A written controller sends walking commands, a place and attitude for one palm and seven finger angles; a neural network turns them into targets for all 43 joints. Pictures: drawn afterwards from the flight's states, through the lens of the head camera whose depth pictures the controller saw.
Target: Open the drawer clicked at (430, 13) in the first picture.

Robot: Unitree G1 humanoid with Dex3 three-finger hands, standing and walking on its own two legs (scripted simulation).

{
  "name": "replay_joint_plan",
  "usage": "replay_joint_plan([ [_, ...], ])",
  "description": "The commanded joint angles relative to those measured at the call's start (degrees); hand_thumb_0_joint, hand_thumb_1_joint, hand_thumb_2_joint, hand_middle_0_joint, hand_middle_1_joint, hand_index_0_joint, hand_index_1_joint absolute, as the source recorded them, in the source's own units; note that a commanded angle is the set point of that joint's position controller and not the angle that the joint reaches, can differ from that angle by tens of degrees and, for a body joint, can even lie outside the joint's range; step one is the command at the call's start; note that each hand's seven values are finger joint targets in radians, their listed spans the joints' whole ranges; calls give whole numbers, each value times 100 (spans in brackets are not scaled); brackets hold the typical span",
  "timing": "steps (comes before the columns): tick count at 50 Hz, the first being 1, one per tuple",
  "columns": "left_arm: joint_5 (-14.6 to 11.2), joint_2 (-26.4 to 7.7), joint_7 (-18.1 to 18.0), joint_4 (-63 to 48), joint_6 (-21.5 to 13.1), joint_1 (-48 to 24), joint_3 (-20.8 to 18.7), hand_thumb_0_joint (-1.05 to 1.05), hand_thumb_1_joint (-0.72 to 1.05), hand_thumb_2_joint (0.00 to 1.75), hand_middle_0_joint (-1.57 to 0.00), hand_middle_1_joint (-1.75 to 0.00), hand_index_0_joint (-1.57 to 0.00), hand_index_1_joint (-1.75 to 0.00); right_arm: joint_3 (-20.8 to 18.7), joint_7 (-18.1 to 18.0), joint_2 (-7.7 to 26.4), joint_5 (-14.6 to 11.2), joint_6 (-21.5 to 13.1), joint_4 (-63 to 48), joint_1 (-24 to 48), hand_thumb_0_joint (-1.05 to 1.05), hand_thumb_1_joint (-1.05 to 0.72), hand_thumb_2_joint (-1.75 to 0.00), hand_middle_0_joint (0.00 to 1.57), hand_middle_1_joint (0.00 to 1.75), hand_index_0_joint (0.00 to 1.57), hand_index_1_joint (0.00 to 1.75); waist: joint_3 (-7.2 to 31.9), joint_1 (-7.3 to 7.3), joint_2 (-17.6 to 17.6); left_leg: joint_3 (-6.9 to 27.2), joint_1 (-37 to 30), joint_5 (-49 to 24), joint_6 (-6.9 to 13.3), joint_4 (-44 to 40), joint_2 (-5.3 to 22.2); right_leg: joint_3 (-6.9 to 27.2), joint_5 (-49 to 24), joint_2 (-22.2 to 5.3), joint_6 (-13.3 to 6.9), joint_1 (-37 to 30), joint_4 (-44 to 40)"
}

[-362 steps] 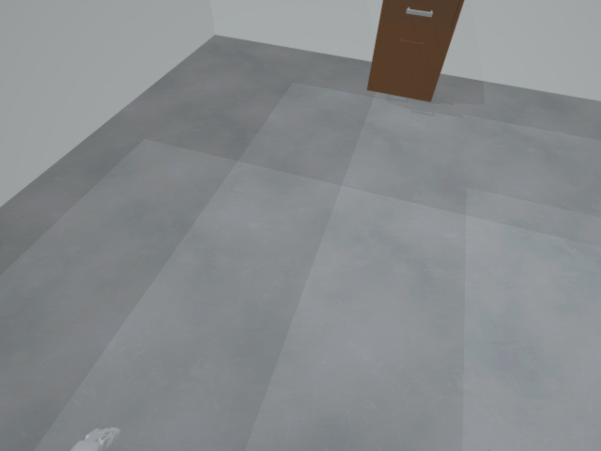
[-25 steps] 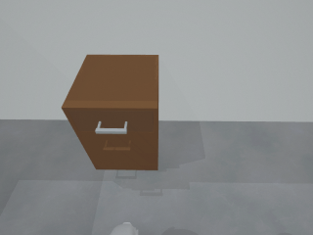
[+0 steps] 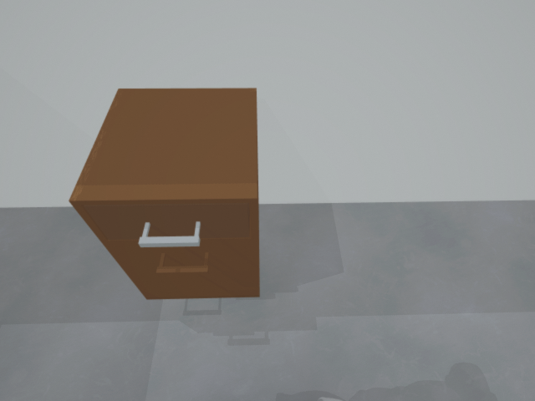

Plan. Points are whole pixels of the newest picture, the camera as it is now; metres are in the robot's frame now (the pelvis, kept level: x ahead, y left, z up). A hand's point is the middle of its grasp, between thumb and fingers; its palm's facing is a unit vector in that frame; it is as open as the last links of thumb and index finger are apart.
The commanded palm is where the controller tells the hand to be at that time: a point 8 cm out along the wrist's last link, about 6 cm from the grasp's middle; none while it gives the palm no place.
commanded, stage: come to a stop and stand still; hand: left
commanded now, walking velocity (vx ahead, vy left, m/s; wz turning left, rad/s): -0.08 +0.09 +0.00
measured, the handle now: (171, 234) +0.50 +0.28 -0.23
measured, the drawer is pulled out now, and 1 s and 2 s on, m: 0.00 0.00 0.00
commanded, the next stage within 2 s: look again from close up in 1.58 s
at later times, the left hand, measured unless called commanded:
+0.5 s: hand out of the picture -0.01 +0.17 -0.15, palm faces +0.09 -0.96 -0.28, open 7.4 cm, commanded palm none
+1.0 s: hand out of the picture -0.04 +0.17 -0.17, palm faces +0.04 -0.99 -0.15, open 7.4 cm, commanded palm none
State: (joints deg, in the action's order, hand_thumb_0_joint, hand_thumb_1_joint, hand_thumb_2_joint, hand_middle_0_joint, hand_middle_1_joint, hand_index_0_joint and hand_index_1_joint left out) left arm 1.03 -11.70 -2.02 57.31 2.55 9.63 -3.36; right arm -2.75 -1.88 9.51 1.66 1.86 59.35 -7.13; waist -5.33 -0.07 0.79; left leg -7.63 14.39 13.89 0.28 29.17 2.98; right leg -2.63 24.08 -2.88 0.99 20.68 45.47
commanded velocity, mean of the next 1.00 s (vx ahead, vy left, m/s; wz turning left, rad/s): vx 0.01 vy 0.06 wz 0.00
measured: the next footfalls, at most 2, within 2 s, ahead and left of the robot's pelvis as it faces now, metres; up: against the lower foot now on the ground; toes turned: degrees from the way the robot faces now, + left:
right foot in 0.06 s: +0.04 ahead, -0.12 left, +0.00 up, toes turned +0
left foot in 0.60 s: -0.03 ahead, +0.13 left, +0.00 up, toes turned +3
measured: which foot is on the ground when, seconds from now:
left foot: down 0.00-0.06, up 0.08-0.58, down 0.60-1.00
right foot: up 0.00-0.04, down 0.06-1.00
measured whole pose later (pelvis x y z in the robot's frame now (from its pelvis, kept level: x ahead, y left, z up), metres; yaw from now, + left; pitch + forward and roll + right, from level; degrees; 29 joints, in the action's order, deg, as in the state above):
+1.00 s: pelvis -0.02 +0.02 +0.01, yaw +0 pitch +0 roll +0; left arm 0.5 -7.2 -1.7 67.0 0.4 16.8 -0.1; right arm 0.6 -2.0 6.7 0.5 -0.5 64.7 -17.8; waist -2.1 -0.6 0.7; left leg -2.2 4.9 17.5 0.0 22.9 1.0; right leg -3.1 11.0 -3.0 1.8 12.2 23.7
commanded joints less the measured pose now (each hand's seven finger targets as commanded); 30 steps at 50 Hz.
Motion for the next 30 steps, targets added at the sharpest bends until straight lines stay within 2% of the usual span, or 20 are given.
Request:
replay_joint_plan([
  [1,17,-278,34,-104,-108,955,-75,0,90,90,-20,-30,-20,-30,-258,-10,1009,-39,-39,-270,-137,0,-90,-90,20,30,20,30,868,-204,-883,827,-378,-2635,516,-141,1126,-48,-1378,21,-15,-891,-1660],
  [2,49,-523,16,-117,-183,959,-81,0,90,90,-20,-30,-20,-30,-246,24,823,-76,-32,-256,-295,0,-90,-90,20,30,20,30,974,-175,-226,564,-255,-1667,194,403,696,378,-2547,-331,-63,-1176,-2330],
  [3,103,-974,-30,-144,-261,776,-134,0,90,90,-20,-30,-20,-30,-182,69,428,-116,-31,-326,-516,0,-90,-90,20,30,20,30,932,-33,1106,138,554,278,-146,1149,0,1574,-4357,-1350,-432,-1527,-2364],
  [4,58,-1125,-12,-185,-277,834,-123,0,90,90,-20,-30,-20,-30,-170,58,457,-134,33,-422,-347,0,-90,-90,20,30,20,30,880,-195,1140,462,628,1988,-178,1878,-235,1761,-5495,-1984,-1027,-1230,-2396],
  [5,60,-1070,-21,-192,-266,700,-94,0,90,90,-20,-30,-20,-30,-175,46,441,-121,111,-395,-260,0,-90,-90,20,30,20,30,801,-157,721,846,658,2030,-155,2493,-211,1526,-5371,-1930,-1209,-1068,-2407],
  [6,50,-1004,-49,-228,-271,487,-126,0,90,90,-20,-30,-20,-30,-160,40,462,-100,165,-333,-321,0,-90,-90,20,30,20,30,723,-88,1023,1008,829,1873,-158,2889,-191,1538,-4963,-1809,-1214,-919,-2484],
  [8,24,-881,-75,-303,-232,171,-122,0,90,90,-20,-30,-20,-30,-193,69,586,-85,185,-230,-440,0,-90,-90,20,30,20,30,438,-4,641,1080,1073,1339,-218,3441,-161,1326,-4474,-1621,-1131,-923,-2485],
  [10,15,-923,-75,-344,-258,252,-140,0,90,90,-20,-30,-20,-30,-195,112,663,-79,193,-203,-464,0,-90,-90,20,30,20,30,452,-80,548,1086,1256,1017,-299,3547,-196,1179,-4244,-1533,-1034,-1151,-2516],
  [11,12,-937,-75,-325,-263,312,-156,0,90,90,-20,-30,-20,-30,-204,126,690,-72,199,-216,-473,0,-90,-90,20,30,20,30,523,-117,646,1103,1330,899,-337,3549,-213,1169,-4022,-1507,-994,-1313,-2551],
  [13,11,-922,-97,-286,-265,424,-183,0,90,90,-20,-30,-20,-30,-212,143,733,-64,199,-240,-456,0,-90,-90,20,30,20,30,568,-193,611,1123,1381,809,-380,3455,-183,1300,-3437,-1612,-1034,-1476,-2683],
  [16,38,-942,-90,-262,-271,543,-199,0,90,90,-20,-30,-20,-30,-165,159,689,-56,158,-301,-397,0,-90,-90,20,30,20,30,619,-275,694,1038,1300,865,-393,2847,-145,1383,-2697,-1568,-1061,-1623,-2820],
  [19,74,-920,-60,-194,-278,649,-202,0,90,90,-20,-30,-20,-30,-120,164,597,-81,92,-321,-423,0,-90,-90,20,30,20,30,713,-315,858,874,998,1041,-350,1954,-144,1391,-2394,-1489,-1059,-1744,-2896],
  [22,90,-945,-20,-102,-274,701,-205,0,90,90,-20,-30,-20,-30,-59,156,508,-106,6,-308,-421,0,-90,-90,20,30,20,30,706,-353,994,681,463,1130,-257,1110,-219,1413,-2011,-1388,-1087,-1492,-3031],
  [23,92,-915,-4,-55,-271,651,-192,0,90,90,-20,-30,-20,-30,-41,146,450,-112,-19,-287,-540,0,-90,-90,20,30,20,30,721,-276,1065,629,298,1114,-226,802,-238,1370,-1824,-1328,-1042,-1444,-3051],
  [25,56,-865,5,12,-245,564,-161,0,90,90,-20,-30,-20,-30,1,119,429,-109,-59,-140,-824,0,-90,-90,20,30,20,30,701,-150,983,544,-281,583,-178,49,-292,1201,-1367,-1089,-857,-1094,-2999],
  [26,21,-837,7,34,-229,444,-144,0,90,90,-20,-30,-20,-30,22,102,405,-114,-93,-17,-1078,0,-90,-90,20,30,20,30,695,5,924,483,-787,105,-152,-522,-289,1036,-998,-967,-687,-756,-2897],
  [27,-18,-690,12,64,-210,401,-95,0,90,90,-20,-30,-20,-30,43,83,449,-117,-132,81,-1189,0,-90,-90,20,30,20,30,607,48,686,554,-1157,-81,-111,-873,-184,893,-589,-731,-507,-381,-2764],
  [28,-41,-507,23,74,-195,390,-43,0,90,90,-20,-30,-20,-30,25,69,570,-107,-161,80,-1252,0,-90,-90,20,30,20,30,502,75,184,943,-1145,72,-11,-1088,175,700,-293,-459,-352,-100,-2492],
  [29,-59,-277,43,65,-175,461,6,0,90,90,-20,-30,-20,-30,10,50,792,-59,-176,43,-1119,0,-90,-90,20,30,20,30,234,-8,-560,1572,-578,445,186,-1437,703,414,-423,-150,-203,-101,-2216],
  [30,-34,-169,56,117,-172,554,38,0,90,90,-20,-30,-20,-30,17,44,923,-49,-161,-40,-876,0,-90,-90,20,30,20,30,87,-115,-752,1799,62,1031,333,-1802,1011,107,-681,-56,-122,-467,-1983],
])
